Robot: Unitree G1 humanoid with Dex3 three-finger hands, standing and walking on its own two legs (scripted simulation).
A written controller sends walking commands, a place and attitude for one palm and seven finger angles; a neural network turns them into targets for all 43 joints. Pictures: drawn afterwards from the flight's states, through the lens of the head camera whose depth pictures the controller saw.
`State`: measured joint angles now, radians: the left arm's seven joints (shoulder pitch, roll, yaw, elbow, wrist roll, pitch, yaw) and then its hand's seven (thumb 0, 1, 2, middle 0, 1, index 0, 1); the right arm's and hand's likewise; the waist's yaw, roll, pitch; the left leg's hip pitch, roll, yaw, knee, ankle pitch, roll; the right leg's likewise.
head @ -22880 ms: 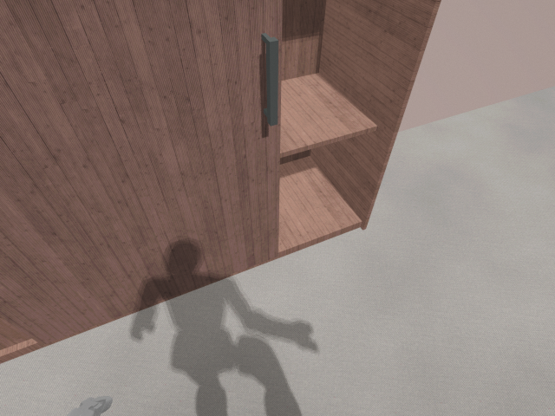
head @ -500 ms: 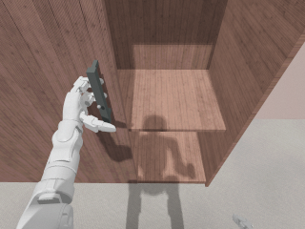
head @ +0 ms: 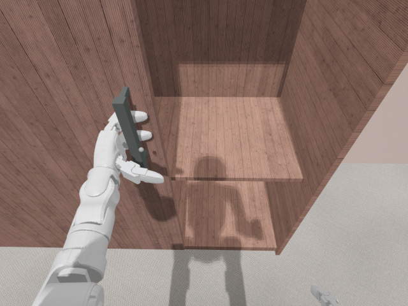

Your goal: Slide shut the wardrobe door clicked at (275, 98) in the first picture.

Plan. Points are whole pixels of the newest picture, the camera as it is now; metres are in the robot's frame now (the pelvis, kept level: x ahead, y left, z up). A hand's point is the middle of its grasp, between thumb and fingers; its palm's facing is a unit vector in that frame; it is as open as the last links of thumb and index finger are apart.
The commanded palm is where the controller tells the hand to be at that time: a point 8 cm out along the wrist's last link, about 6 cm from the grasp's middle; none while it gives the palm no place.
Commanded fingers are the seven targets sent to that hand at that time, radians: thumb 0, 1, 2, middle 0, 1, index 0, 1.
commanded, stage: slide the fingers in behind the handle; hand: left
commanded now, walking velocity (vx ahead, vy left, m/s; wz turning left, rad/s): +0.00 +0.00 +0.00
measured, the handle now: (134, 133) +0.44 +0.16 +0.10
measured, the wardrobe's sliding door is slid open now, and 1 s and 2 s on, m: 0.43 0.43 0.43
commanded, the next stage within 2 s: grip the handle and tug to test in 0.66 s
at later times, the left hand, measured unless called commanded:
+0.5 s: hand (140, 152) +0.38 +0.13 +0.11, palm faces +0.00 -1.00 -0.03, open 14.2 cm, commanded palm +0.36 +0.18 +0.11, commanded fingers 0.00 -0.50 0.30 -0.30 -1.20 -0.30 -1.20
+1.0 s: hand (139, 151) +0.39 +0.13 +0.11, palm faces +0.00 -1.00 -0.02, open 12.7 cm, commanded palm +0.36 +0.18 +0.11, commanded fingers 0.00 0.11 0.56 -0.37 -1.29 -0.37 -1.29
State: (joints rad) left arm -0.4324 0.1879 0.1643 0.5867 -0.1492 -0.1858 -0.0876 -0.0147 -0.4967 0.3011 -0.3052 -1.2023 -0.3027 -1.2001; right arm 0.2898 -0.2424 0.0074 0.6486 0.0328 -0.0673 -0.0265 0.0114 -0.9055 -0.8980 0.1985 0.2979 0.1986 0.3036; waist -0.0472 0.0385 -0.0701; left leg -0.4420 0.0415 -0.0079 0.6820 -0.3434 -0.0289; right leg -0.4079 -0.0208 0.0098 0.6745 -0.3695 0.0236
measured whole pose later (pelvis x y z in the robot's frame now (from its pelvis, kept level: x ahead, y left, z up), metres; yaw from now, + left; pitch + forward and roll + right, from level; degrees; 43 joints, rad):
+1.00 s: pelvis +0.00 +0.01 +0.00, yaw +0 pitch +5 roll -1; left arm -0.41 0.18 0.14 0.55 -0.15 -0.17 -0.06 -0.01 -0.29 0.39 -0.33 -1.23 -0.30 -1.23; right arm 0.29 -0.23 0.01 0.65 0.03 -0.07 -0.02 0.01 -0.91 -0.90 0.20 0.30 0.20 0.30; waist -0.04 0.04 -0.07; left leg -0.44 0.04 0.00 0.69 -0.34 -0.02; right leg -0.40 -0.02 0.01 0.67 -0.36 0.03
